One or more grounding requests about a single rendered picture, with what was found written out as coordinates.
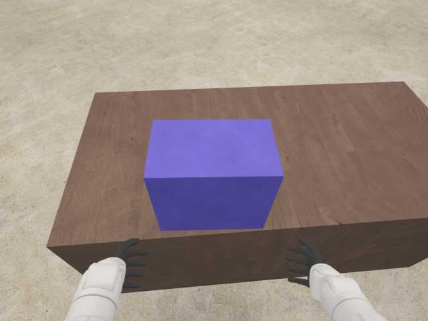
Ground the robot right forearm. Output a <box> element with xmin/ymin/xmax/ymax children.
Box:
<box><xmin>310</xmin><ymin>263</ymin><xmax>388</xmax><ymax>321</ymax></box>

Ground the robot left hand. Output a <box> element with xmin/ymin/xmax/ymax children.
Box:
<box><xmin>112</xmin><ymin>238</ymin><xmax>148</xmax><ymax>288</ymax></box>

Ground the robot left forearm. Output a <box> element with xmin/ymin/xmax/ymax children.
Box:
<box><xmin>64</xmin><ymin>257</ymin><xmax>126</xmax><ymax>321</ymax></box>

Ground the carton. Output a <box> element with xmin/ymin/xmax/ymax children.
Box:
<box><xmin>143</xmin><ymin>119</ymin><xmax>284</xmax><ymax>231</ymax></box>

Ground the robot right hand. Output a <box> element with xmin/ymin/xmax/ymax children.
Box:
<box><xmin>286</xmin><ymin>237</ymin><xmax>324</xmax><ymax>287</ymax></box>

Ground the pedestal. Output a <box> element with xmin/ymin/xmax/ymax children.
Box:
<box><xmin>46</xmin><ymin>82</ymin><xmax>428</xmax><ymax>294</ymax></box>

